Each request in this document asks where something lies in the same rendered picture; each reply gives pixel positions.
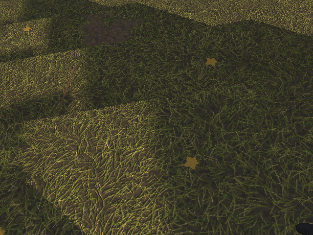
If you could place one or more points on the robot right hand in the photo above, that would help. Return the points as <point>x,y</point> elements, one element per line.
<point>304,228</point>

